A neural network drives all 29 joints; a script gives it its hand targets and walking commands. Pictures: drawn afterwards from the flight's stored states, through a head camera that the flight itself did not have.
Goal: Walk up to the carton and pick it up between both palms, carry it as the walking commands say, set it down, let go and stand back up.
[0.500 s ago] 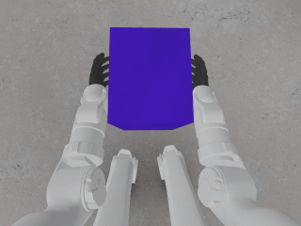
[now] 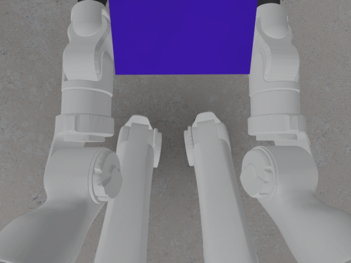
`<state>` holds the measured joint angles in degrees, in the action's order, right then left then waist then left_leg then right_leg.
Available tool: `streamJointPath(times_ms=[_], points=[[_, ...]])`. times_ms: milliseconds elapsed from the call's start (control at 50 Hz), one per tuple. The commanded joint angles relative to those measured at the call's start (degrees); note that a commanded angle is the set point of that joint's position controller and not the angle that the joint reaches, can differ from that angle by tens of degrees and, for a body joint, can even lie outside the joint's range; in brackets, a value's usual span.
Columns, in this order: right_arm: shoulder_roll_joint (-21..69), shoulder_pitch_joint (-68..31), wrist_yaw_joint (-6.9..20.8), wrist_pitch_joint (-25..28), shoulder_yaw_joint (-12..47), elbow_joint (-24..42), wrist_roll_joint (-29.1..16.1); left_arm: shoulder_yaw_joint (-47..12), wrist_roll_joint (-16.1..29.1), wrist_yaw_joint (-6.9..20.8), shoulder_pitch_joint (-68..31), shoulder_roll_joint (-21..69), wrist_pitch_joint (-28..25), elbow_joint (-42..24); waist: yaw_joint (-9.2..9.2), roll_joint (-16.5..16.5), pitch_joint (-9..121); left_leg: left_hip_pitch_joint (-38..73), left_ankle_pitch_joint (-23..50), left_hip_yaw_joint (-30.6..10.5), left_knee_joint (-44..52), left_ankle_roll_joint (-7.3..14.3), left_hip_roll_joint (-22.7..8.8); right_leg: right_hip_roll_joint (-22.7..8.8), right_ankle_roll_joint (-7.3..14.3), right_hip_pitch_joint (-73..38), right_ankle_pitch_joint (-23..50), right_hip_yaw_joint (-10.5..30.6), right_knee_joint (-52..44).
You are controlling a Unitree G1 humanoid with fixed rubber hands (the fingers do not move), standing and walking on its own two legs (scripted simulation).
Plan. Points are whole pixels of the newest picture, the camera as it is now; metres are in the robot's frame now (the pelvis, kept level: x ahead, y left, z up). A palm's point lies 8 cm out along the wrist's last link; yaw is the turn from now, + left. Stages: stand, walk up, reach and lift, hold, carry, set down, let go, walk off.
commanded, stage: set down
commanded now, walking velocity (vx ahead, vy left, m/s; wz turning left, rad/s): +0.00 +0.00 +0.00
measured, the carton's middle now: (178, 9) +0.53 -0.02 -0.19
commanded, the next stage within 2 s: none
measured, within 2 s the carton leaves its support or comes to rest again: rests again in 1.64 s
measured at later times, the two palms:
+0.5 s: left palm out of the picture +0.56 +0.11 -0.20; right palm out of the picture +0.55 -0.15 -0.20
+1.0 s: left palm out of the picture +0.58 +0.12 -0.26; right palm out of the picture +0.58 -0.15 -0.26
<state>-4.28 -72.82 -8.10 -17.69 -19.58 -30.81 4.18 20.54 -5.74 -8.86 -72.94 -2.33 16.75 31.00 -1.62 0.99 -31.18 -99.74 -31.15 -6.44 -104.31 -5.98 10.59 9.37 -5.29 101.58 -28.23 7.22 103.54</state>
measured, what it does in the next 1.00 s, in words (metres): lowers itself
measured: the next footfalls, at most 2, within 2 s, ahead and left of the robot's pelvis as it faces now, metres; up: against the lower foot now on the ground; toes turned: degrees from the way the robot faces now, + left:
none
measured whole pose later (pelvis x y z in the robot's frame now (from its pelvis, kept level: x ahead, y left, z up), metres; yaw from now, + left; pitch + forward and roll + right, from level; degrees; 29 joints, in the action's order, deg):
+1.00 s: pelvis +0.02 +0.00 -0.10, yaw +1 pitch +32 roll +0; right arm -10.9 -86.2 -9.0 -17.0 -17.3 -46.1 1.5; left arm 16.4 -0.1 -12.2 -84.8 -9.2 16.6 44.4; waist -2.1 1.9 -30.1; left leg -119.5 -36.1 -5.2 -124.0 -6.4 12.1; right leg 7.7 -5.5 120.6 -33.7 4.5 122.7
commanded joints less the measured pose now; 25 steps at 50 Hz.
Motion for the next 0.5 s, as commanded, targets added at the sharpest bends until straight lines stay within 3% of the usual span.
streamJointPath(times_ms=[0,40,100,120,160,180,200,220,240,260,280,300,320,340,360,380,400,420,440,460,480], points=[[52.5,-47.7,8.4,-1.7,40.5,17.4,-13.1,-39.3,11.6,8.7,-47.4,48.9,1.0,-16.4,0.56,-3.1,152.2,39.1,25.9,11.9,4.9,2.9,1.1,0.0,1.4,-63.8,32.5,-9.7,-6.1],[53.7,-46.8,7.7,-3.2,39.2,13.7,-11.0,-39.2,12.9,8.9,-50.3,48.6,2.3,-15.7,-0.96,-5.4,147.9,37.0,20.9,12.0,5.7,3.3,1.2,-0.9,1.6,-62.2,28.3,-9.9,-6.2],[52.8,-49.6,7.5,-3.4,38.8,13.4,-12.4,-39.5,12.5,9.1,-50.9,50.2,4.3,-12.3,0.28,-1.1,143.6,36.6,17.6,11.9,5.9,3.3,0.9,-1.6,2.2,-55.3,23.0,-10.3,-5.2],[53.2,-50.0,7.8,-3.7,38.7,11.4,-11.9,-37.9,12.0,9.0,-50.1,50.6,4.3,-10.3,1.44,-1.8,142.2,36.2,16.0,12.0,5.2,3.2,1.1,-1.6,2.4,-53.2,20.4,-10.4,-4.8],[53.9,-48.3,8.7,-4.0,34.2,2.6,-9.9,-35.7,10.5,9.7,-50.8,51.0,4.2,-4.0,0.80,-0.9,133.3,30.9,10.5,12.1,6.0,3.0,0.8,-1.8,2.5,-46.6,14.6,-11.1,-5.3],[55.6,-50.8,9.2,-3.9,34.0,2.9,-10.3,-34.4,10.8,10.1,-52.3,51.5,4.0,-3.8,1.18,-3.2,132.9,29.6,10.0,12.0,5.6,3.5,0.8,-2.1,2.3,-46.5,14.1,-11.2,-5.6],[54.6,-52.7,9.6,-3.1,31.7,2.1,-9.4,-32.8,10.2,10.5,-52.9,52.3,3.7,-0.9,0.38,-2.7,128.9,26.8,8.7,11.8,5.6,3.7,0.7,-1.8,2.6,-44.0,12.8,-11.5,-5.4],[55.2,-51.8,10.2,-3.2,30.0,-1.3,-7.6,-32.0,10.2,11.1,-53.0,55.0,3.5,2.1,-1.75,-3.2,127.9,25.6,7.5,11.5,5.1,3.7,0.8,-1.9,2.8,-41.8,11.6,-12.0,-5.2],[55.3,-50.9,10.6,-2.9,27.4,-5.0,-6.7,-30.8,9.8,11.5,-55.0,54.6,2.9,2.2,-1.60,-2.1,124.3,23.3,5.7,12.0,5.0,3.3,0.7,-1.8,2.9,-39.2,9.8,-12.3,-5.1],[55.0,-52.8,11.3,-2.5,26.0,-4.9,-6.0,-27.8,7.8,11.9,-54.0,55.2,2.9,4.9,-1.13,-1.5,119.8,21.7,6.1,11.7,5.0,3.8,0.9,-2.0,3.0,-36.2,9.7,-11.5,-5.6],[55.7,-51.3,11.8,-2.4,24.2,-8.9,-4.9,-26.2,6.7,12.6,-53.2,54.8,2.8,8.5,-1.15,-0.9,117.3,20.4,4.2,11.8,4.2,3.7,0.6,-2.0,3.1,-34.9,8.3,-11.6,-5.4],[57.2,-50.9,12.6,-2.4,23.5,-9.3,-4.2,-25.9,6.5,12.8,-54.9,54.6,2.2,6.2,-1.13,-2.5,118.8,19.8,5.0,11.3,4.5,4.0,0.6,-1.6,3.0,-34.4,9.0,-12.2,-4.5],[54.9,-51.9,13.1,-1.8,22.1,-8.8,-4.1,-25.4,5.7,13.1,-55.6,54.4,2.1,6.8,-1.27,0.8,118.5,21.3,7.2,12.1,3.5,3.5,0.6,-1.4,3.4,-32.3,10.3,-12.0,-4.1],[54.7,-54.6,13.4,-1.0,23.2,-5.4,-5.0,-25.1,5.9,13.1,-55.9,55.7,1.9,6.7,-0.69,1.6,119.2,22.0,8.9,11.7,3.3,3.7,0.4,-1.3,3.6,-32.8,11.7,-12.1,-3.6],[55.7,-54.5,14.0,-1.3,22.8,-8.0,-5.5,-24.7,5.5,13.0,-56.8,53.6,1.6,6.7,0.69,1.9,119.5,22.4,8.2,12.2,3.5,3.9,0.3,-1.2,3.4,-32.5,11.0,-12.0,-3.2],[54.5,-53.5,14.4,-1.4,22.5,-8.9,-4.1,-24.4,5.1,13.1,-55.8,54.6,1.9,8.6,-1.84,1.5,118.2,22.5,8.3,11.7,3.1,3.8,0.2,-1.3,3.5,-31.1,11.0,-12.7,-2.8],[54.2,-51.9,14.6,-1.6,22.3,-11.0,-3.4,-23.2,4.0,13.3,-53.4,53.9,1.9,10.2,-1.02,0.7,118.3,21.4,8.9,11.8,2.5,3.9,0.0,-1.4,3.2,-32.7,12.0,-12.2,-2.2],[54.5,-53.3,14.7,-1.7,23.2,-8.8,-3.5,-24.2,5.2,13.3,-54.9,54.3,1.7,7.6,-1.52,-0.6,121.8,22.0,10.4,12.0,1.6,3.9,0.4,-1.2,3.1,-34.2,13.8,-12.6,-1.2],[54.8,-53.2,14.7,-1.6,24.2,-7.2,-4.2,-24.9,5.7,13.5,-55.3,55.0,1.8,7.7,-1.02,0.2,124.1,23.4,11.8,12.3,1.1,4.0,0.4,-0.9,3.1,-34.6,14.8,-12.6,-0.3],[52.1,-55.2,14.6,-1.2,25.0,-4.3,-5.0,-25.8,6.3,13.7,-54.7,54.0,2.3,7.6,-1.85,1.3,125.5,24.2,13.7,12.0,0.3,3.5,0.1,-1.0,3.1,-34.5,16.4,-12.9,0.0],[54.2,-54.5,14.9,-1.3,26.1,-4.3,-5.2,-26.0,7.0,13.3,-54.2,54.0,1.9,6.8,-1.18,-0.4,126.9,25.6,15.7,11.9,0.1,3.7,0.5,-1.1,3.0,-34.9,17.9,-13.2,1.2]])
